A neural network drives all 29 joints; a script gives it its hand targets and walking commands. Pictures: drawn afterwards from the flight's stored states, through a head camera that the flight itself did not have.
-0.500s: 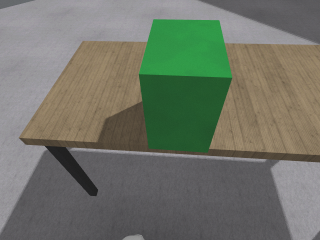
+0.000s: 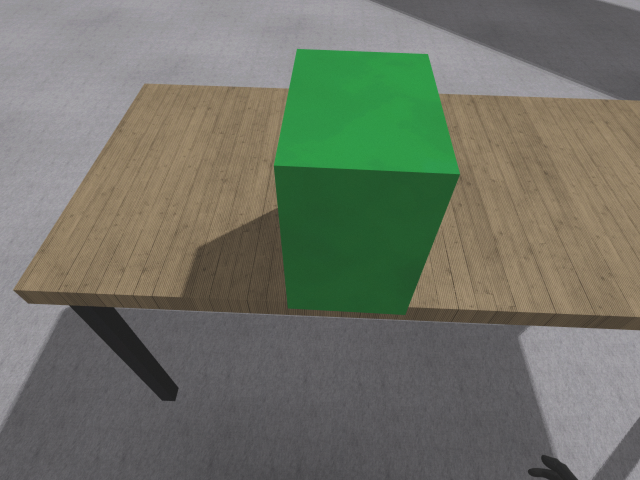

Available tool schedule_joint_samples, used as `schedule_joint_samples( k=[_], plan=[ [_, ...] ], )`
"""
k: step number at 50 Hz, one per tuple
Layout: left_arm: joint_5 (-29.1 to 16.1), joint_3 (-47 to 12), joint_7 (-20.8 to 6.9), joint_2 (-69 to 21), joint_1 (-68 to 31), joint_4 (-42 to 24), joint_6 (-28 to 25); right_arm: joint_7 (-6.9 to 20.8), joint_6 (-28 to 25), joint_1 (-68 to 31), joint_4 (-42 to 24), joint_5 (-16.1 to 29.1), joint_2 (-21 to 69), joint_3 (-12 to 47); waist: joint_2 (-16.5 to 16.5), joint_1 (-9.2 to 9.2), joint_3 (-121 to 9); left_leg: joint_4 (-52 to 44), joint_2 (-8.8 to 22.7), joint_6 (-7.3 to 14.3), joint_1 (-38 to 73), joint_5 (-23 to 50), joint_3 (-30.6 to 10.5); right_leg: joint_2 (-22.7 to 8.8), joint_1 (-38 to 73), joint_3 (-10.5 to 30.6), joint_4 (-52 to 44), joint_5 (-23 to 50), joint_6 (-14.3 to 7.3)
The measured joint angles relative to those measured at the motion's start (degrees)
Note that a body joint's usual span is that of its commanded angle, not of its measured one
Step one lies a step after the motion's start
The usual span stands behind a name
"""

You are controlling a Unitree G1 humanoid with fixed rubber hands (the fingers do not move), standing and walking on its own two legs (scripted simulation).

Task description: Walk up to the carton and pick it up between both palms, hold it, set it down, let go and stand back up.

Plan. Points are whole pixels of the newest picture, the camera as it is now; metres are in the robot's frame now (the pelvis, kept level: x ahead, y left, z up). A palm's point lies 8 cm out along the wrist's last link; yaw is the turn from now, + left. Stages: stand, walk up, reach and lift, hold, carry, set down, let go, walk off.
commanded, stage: walk up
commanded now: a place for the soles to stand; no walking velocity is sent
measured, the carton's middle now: (353, 188) +0.52 -0.02 +0.07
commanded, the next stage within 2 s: reach and lift in 0.38 s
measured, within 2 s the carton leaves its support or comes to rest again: neither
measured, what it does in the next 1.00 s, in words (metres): stands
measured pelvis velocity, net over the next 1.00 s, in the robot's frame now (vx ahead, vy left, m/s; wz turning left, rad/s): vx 0.02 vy -0.01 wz -0.04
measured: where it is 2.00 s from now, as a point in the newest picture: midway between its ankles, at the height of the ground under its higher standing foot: outside the picture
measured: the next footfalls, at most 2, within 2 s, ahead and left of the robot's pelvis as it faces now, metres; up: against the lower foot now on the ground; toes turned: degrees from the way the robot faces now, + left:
none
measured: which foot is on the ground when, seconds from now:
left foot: down 0.00-1.00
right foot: down 0.00-1.00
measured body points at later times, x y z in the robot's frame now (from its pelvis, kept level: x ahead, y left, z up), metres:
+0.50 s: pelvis +0.00 +0.00 +0.00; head +0.04 +0.00 +0.45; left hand +0.14 +0.30 -0.12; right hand +0.11 -0.31 -0.12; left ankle +0.05 +0.12 -0.73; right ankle +0.01 -0.14 -0.73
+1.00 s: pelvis +0.02 -0.01 +0.01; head +0.00 +0.00 +0.46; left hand +0.19 +0.26 -0.07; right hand +0.17 -0.31 -0.05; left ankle +0.05 +0.12 -0.73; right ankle +0.01 -0.15 -0.73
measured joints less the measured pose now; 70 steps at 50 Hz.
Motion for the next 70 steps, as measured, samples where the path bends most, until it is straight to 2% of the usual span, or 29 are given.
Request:
schedule_joint_samples(
  k=[12, 22, 25, 28, 31, 34, 37, 41, 47, 52, 57, 61, 66, 70],
  plan=[
    [-0.12, -1.09, 0.13, -1.31, -1.9, 0.37, 0.08, 0.21, 0.17, -0.77, 2.38, -0.04, 0.88, 0.47, 0.95, -0.5, -1.88, -3.68, -0.16, 0.07, 2.71, 1.35, 0.67, -0.32, 2.28, 0.66, -3.25, 1.37, 0.13],
    [0.13, -0.81, 0.27, -1.07, -2.88, -0.2, 0.94, 0.51, -0.56, 0.81, 4.29, -0.83, 1.37, 0.06, 0.18, -1.4, -1.23, -7.05, -0.01, 0.07, 3.96, 2.94, 1.28, -0.47, 3.17, 1.01, -6.45, 3.08, 0.11],
    [-0.86, -0.48, 2.34, -0.78, -4.51, -10.51, 12.2, 2.31, -5.07, -1.13, 3.87, -5.18, 2.15, -5.73, -0.06, -1.55, 0.31, -0.15, 0.29, -0.16, -0.94, 0.32, 1.06, -2.12, -1.68, -2.67, 0.37, 0.14, -1.1],
    [0.13, -0.21, 2.8, -1.38, -8.68, -19.89, 20.95, 3.88, -6.58, -3.51, 0.22, -4.32, 2.3, -6.7, -0.79, -1.6, 4.38, 7.12, 0.35, 0.12, -4.03, -2.78, 0.99, -2.54, -4.5, -3.26, 7.18, -2.5, 0.45],
    [1.36, 0.06, 2.15, -4.08, -11.38, -27.44, 26.15, 4.89, -6.42, -4.34, -3.3, -2.42, 2.62, -6.72, -0.75, -1.88, 6.86, 10.46, 0.73, 0.23, -4.96, -4.44, 0.56, -2.19, -4.8, -3.59, 9.4, -3.55, 1.06],
    [2.52, -0.07, 1.87, -7.9, -9.78, -34.82, 27.94, 5.65, -6.33, -2.21, -7.7, 0.11, 3.21, -6.52, 0.05, -2.19, 6.75, 10.09, 1.53, 0.01, -3.72, -4.83, 0.23, -1.41, -2.75, -3.9, 7.1, -2.8, 1.0],
    [4.05, -0.62, 2.19, -10.75, -5.67, -39.53, 28.1, 6.26, -6.6, 1.89, -11.42, 1.32, 3.19, -5.74, 0.43, -1.84, 4.14, 7.19, 2.02, -0.22, -0.93, -4.41, 0.78, -0.98, 0.06, -3.42, 3.43, -1.63, 0.64],
    [4.61, -0.82, 2.97, -11.11, -0.46, -40.42, 28.38, 6.71, -5.17, 6.6, -14.0, 1.43, 1.96, -5.51, 0.48, -1.15, -0.56, 2.97, 2.01, -0.48, 2.95, -3.55, 1.46, -1.05, 3.46, -2.91, -0.34, -0.76, 0.4],
    [2.52, 0.9, 3.05, -6.32, 2.14, -37.25, 27.33, 5.34, -1.28, 9.62, -19.97, 0.69, 2.55, -6.38, -1.18, 0.55, -2.96, -2.01, 1.47, -0.9, 7.39, -1.74, 2.19, -1.55, 6.12, -2.37, -1.9, -0.65, -0.02],
    [-0.09, 1.17, 3.39, -4.29, 3.91, -40.17, 25.3, 5.42, 1.23, 10.88, -25.87, 1.17, 5.75, -6.0, -2.03, 1.7, -2.94, -5.91, 1.64, -1.64, 9.03, 0.46, 2.0, -1.32, 7.21, -2.64, -4.51, 0.8, -0.72],
    [-1.34, 0.53, 2.96, -5.83, 5.19, -43.27, 23.05, 4.69, 2.38, 12.03, -29.32, 1.65, 8.21, -4.57, -1.37, 1.77, -2.73, -8.63, 1.74, -1.95, 9.89, 2.03, 1.46, -1.2, 8.29, -3.25, -7.3, 2.24, -0.98],
    [-2.96, 0.06, 2.65, -7.49, 6.49, -45.42, 21.1, 2.96, 2.19, 13.69, -33.46, 1.8, 9.9, -4.54, -0.49, 1.43, -1.78, -10.53, 1.56, -1.85, 11.07, 2.89, 1.57, -1.37, 9.23, -3.2, -8.75, 2.87, -0.86],
    [-4.9, 0.09, 3.03, -8.45, 8.26, -47.66, 18.51, 1.08, 1.14, 16.03, -38.69, 2.85, 10.57, -3.66, 0.14, 1.09, -1.45, -12.28, 1.34, -1.71, 11.51, 3.61, 2.15, -1.58, 9.11, -2.68, -9.72, 3.34, -0.66],
    [-5.8, 0.16, 3.53, -8.22, 9.45, -49.55, 16.12, 0.85, 0.93, 17.76, -41.96, 3.94, 10.38, -2.92, 0.1, 1.59, -1.88, -13.41, 1.37, -1.71, 11.55, 4.0, 2.67, -1.55, 8.82, -2.18, -10.58, 3.76, -0.67]
  ],
)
